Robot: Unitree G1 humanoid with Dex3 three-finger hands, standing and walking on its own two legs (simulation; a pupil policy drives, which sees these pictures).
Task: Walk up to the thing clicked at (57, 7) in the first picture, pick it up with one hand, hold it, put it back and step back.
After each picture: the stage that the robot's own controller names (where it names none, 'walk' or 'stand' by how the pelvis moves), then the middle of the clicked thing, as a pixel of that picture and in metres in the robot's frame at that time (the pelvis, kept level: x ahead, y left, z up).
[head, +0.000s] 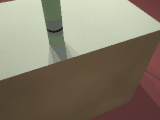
stand; (53, 17) +0.59 +0.14 +0.14
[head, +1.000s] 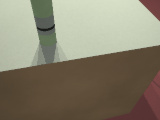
sink last; (43, 14) +0.54 +0.18 +0.16
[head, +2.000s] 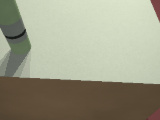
rise first; (9, 19) +0.47 +0.24 +0.17
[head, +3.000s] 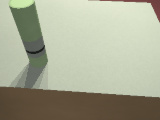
stand; (31, 36) +0.46 +0.19 +0.14
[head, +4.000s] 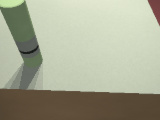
stand; (24, 36) +0.45 +0.21 +0.14
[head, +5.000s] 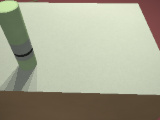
stand; (19, 40) +0.46 +0.23 +0.13
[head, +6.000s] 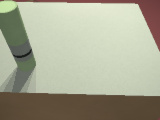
stand; (17, 40) +0.45 +0.24 +0.13
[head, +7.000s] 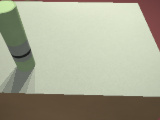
stand; (16, 40) +0.45 +0.24 +0.13
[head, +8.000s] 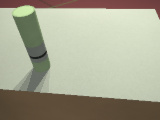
rise first; (34, 42) +0.45 +0.22 +0.14
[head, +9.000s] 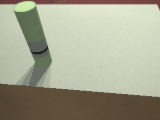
go down; (35, 38) +0.47 +0.22 +0.14
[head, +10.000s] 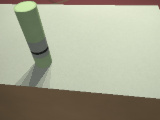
go down; (36, 38) +0.47 +0.22 +0.14
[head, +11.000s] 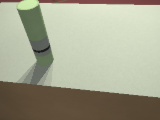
go down; (38, 36) +0.47 +0.22 +0.14
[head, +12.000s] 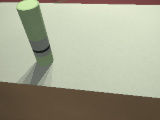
go down; (37, 36) +0.47 +0.22 +0.14
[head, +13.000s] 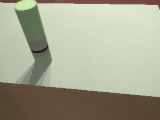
go down; (36, 37) +0.47 +0.22 +0.14
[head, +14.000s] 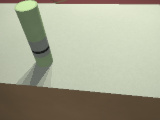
go down; (37, 37) +0.47 +0.22 +0.14
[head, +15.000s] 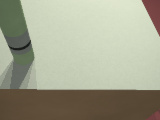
go down; (15, 30) +0.46 +0.19 +0.15
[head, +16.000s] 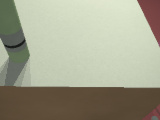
close in; (9, 28) +0.47 +0.21 +0.15
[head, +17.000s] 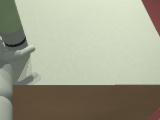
close; (10, 27) +0.46 +0.22 +0.17
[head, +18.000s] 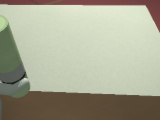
lift; (7, 63) +0.31 +0.21 +0.19
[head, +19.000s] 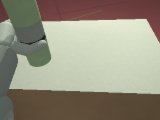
lift; (27, 22) +0.33 +0.15 +0.33
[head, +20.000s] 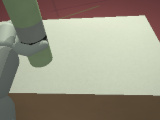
hold; (28, 22) +0.34 +0.14 +0.32
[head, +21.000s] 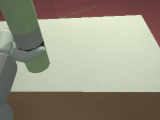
crouch; (25, 29) +0.33 +0.15 +0.30
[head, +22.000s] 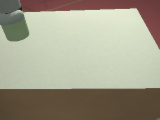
crouch; out of the picture +0.43 +0.20 +0.34
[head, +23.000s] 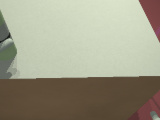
lower; out of the picture +0.46 +0.23 +0.17
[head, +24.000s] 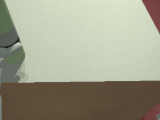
lower; (1, 28) +0.45 +0.23 +0.18
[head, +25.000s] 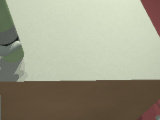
lower; (1, 26) +0.45 +0.23 +0.18
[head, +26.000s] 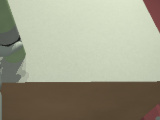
lower; (3, 26) +0.45 +0.22 +0.18
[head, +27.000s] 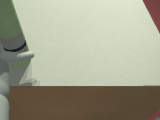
open; (9, 32) +0.44 +0.21 +0.17
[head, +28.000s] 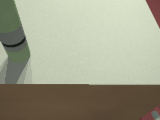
sink last; (8, 26) +0.44 +0.20 +0.17
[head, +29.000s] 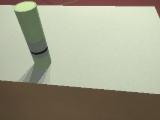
sink last; (35, 38) +0.47 +0.22 +0.15
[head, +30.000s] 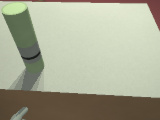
stand; (26, 42) +0.44 +0.21 +0.14
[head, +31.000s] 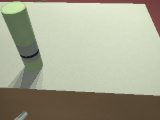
stand; (25, 41) +0.44 +0.22 +0.14
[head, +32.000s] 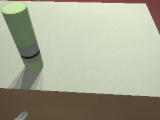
stand; (26, 41) +0.44 +0.22 +0.14
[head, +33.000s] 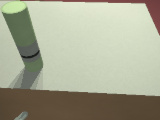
stand; (26, 41) +0.44 +0.22 +0.14
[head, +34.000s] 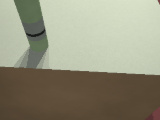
walk; (32, 18) +0.50 +0.18 +0.16
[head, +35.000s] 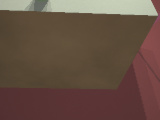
walk; out of the picture +0.78 +0.22 +0.16
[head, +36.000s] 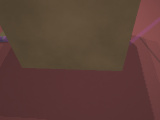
stand; out of the picture +1.13 +0.22 +0.16
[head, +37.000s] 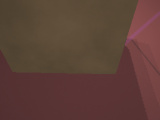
stand; out of the picture +1.08 +0.22 +0.14
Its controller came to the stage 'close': yes
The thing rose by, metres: 0.20
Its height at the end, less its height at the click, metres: +0.00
